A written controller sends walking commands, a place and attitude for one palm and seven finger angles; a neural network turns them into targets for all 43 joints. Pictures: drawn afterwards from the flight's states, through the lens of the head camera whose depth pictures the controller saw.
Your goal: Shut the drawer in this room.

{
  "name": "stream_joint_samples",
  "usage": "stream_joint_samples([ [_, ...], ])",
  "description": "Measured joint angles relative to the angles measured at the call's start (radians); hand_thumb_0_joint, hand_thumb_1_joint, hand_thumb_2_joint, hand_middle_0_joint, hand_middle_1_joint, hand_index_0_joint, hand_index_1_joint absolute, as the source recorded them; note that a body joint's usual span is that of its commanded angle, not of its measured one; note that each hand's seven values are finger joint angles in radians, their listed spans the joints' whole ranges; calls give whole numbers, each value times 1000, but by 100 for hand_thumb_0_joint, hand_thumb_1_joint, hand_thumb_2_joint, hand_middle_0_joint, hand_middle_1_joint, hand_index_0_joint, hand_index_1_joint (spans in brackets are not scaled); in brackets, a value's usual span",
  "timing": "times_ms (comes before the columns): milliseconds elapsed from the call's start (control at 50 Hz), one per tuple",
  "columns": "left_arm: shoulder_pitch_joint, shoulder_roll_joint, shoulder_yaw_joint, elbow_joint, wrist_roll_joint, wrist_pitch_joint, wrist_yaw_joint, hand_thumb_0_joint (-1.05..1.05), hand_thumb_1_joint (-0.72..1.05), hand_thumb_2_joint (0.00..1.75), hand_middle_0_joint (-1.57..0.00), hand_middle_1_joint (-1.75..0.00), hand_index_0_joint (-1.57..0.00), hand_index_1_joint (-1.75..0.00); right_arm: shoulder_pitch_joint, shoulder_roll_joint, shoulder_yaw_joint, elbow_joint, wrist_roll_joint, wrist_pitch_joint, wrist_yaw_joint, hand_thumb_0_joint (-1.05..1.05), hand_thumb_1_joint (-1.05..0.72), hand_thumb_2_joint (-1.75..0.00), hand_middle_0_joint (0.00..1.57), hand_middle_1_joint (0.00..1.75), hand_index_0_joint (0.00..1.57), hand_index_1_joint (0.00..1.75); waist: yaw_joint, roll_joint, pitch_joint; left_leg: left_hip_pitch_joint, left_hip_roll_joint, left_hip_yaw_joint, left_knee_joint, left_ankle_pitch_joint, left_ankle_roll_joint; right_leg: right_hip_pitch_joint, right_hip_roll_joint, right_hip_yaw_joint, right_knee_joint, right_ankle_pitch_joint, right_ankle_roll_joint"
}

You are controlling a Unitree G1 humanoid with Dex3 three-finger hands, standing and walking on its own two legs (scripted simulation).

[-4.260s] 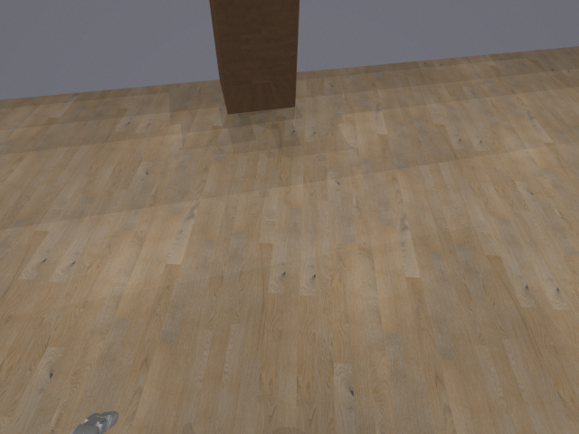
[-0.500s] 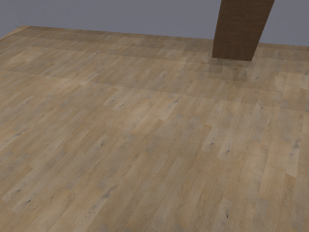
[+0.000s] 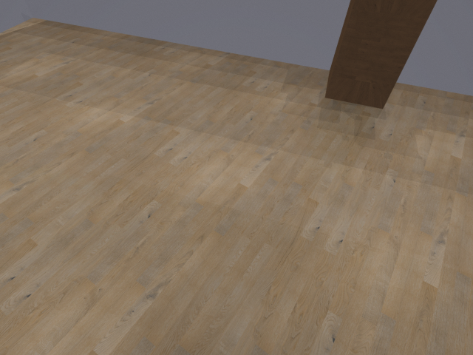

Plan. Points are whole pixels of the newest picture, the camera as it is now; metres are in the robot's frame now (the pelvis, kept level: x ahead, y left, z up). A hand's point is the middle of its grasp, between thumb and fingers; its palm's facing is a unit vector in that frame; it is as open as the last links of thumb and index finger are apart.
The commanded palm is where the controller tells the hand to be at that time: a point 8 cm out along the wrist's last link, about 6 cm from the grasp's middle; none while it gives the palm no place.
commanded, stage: turn or walk to find it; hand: left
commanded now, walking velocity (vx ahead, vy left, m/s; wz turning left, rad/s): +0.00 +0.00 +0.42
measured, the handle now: out of the picture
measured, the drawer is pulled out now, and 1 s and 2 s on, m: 0.26 0.26 0.26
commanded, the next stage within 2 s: stand and wait in 0.86 s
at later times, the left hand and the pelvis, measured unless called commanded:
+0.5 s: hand out of the picture -0.02 +0.23 -0.19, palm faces +0.18 -0.96 -0.21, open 7.4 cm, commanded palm none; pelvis -0.03 +0.04 -0.02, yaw +8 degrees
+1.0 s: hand out of the picture +0.00 +0.22 -0.16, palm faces +0.32 -0.91 -0.28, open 7.4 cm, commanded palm none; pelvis -0.04 -0.01 -0.01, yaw +18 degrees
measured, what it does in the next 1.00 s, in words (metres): steps on the spot, turning left: right foot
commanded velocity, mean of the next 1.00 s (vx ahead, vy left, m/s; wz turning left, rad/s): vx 0.00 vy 0.00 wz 0.35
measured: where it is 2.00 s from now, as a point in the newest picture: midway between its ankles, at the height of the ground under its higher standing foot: outside the picture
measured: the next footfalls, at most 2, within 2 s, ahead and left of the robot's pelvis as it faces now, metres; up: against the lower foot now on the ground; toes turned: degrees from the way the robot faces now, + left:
right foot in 1.00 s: +0.01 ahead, -0.10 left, +0.00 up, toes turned +18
left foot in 1.60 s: -0.07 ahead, +0.09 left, +0.00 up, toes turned +37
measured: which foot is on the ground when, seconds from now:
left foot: down 0.00-1.00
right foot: down 0.00-0.52, up 0.54-0.98, down 1.00-1.00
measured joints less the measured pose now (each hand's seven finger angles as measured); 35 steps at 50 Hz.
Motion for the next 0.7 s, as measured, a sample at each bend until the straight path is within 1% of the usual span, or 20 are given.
stream_joint_samples([
  [80, -16, 7, -2, 2, 1, -6, 3, 0, 91, 89, -20, -29, -20, -30, 14, 0, 2, 3, -1, -9, 2, 0, -92, -90, 20, 30, 20, 30, -16, 1, -7, 5, -11, 6, -15, 10, 10, 1, -10, 5, -8, 8, 10],
  [180, -47, 21, 4, -25, 0, -12, 8, 0, 91, 89, -20, -29, -20, -30, 51, 5, 8, 11, -2, -8, 12, 0, -92, -90, 20, 30, 20, 30, -25, -2, -13, -10, -34, -10, -16, 25, 22, -10, -32, -13, 6, 6, 21],
  [300, -86, 35, 21, -75, 3, -3, 9, 0, 91, 89, -20, -29, -20, -30, 73, 9, 2, -2, -7, 16, 26, 0, -91, -90, 20, 30, 20, 30, -31, 6, -1, -77, -57, -46, 36, 24, 34, -61, -55, -50, 62, -14, 30],
  [400, -91, 45, 36, -113, 7, 5, 8, 0, 91, 89, -20, -29, -20, -30, 75, -1, -11, -41, -11, 31, 38, 0, -91, -90, 20, 30, 20, 30, -36, 18, 10, -150, -69, -80, 109, 9, 39, -104, -66, -86, 105, -29, 33],
  [460, -86, 54, 43, -127, 10, 10, 8, 0, 91, 89, -20, -29, -20, -30, 75, -12, -23, -65, -13, 37, 42, 0, -91, -90, 20, 30, 20, 30, -41, 16, 19, -182, -53, -56, 184, -38, 21, -113, -78, -112, 148, -54, 40],
  [480, -87, 59, 45, -130, 12, 13, 8, 0, 91, 89, -20, -29, -20, -30, 73, -15, -27, -70, -13, 38, 43, 0, -91, -90, 20, 30, 20, 30, -41, 7, 22, -185, -58, -50, 198, -48, 28, -115, -89, -117, 167, -67, 46],
  [520, -87, 70, 51, -135, 11, 21, 7, 0, 91, 89, -20, -29, -20, -30, 67, -19, -30, -84, -15, 35, 46, 0, -91, -90, 20, 30, 20, 30, -34, -21, 22, -186, -79, -39, 204, -42, 71, -133, -114, -114, 214, -89, 53],
  [540, -90, 74, 54, -137, 9, 27, 7, 0, 91, 89, -20, -29, -20, -30, 62, -20, -31, -94, -17, 29, 46, 0, -91, -90, 20, 30, 20, 30, -33, -27, 21, -190, -84, -37, 204, -42, 82, -160, -114, -101, 275, -139, 54],
  [560, -98, 77, 55, -137, 9, 34, 8, 0, 91, 89, -20, -29, -20, -30, 55, -21, -31, -104, -18, 21, 43, 0, -91, -90, 20, 30, 20, 29, -35, -28, 24, -190, -86, -38, 195, -38, 87, -194, -104, -79, 363, -188, 54],
  [580, -107, 81, 56, -136, 10, 40, 8, 0, 91, 89, -20, -29, -20, -30, 50, -21, -31, -113, -18, 15, 40, 0, -91, -90, 20, 30, 20, 29, -39, -28, 26, -187, -89, -44, 174, -23, 87, -229, -91, -58, 451, -211, 53],
  [620, -127, 85, 59, -141, 12, 42, 5, 0, 91, 89, -20, -29, -20, -30, 43, -23, -29, -128, -18, 8, 33, 0, -91, -90, 20, 30, 20, 29, -46, -21, 27, -177, -93, -61, 117, 16, 88, -287, -73, -31, 581, -199, 55],
  [660, -144, 87, 60, -153, 13, 36, -1, 0, 91, 89, -20, -29, -20, -30, 38, -27, -25, -138, -17, 8, 30, 0, -91, -90, 20, 30, 20, 30, -46, -12, 25, -166, -97, -79, 57, 55, 91, -324, -66, -15, 641, -159, 60],
  [700, -156, 89, 61, -167, 13, 31, -6, 0, 91, 89, -20, -29, -20, -30, 35, -30, -24, -145, -17, 9, 30, 0, -91, -90, 20, 30, 20, 30, -46, -6, 20, -157, -102, -96, 8, 89, 90, -341, -65, -2, 650, -127, 68],
])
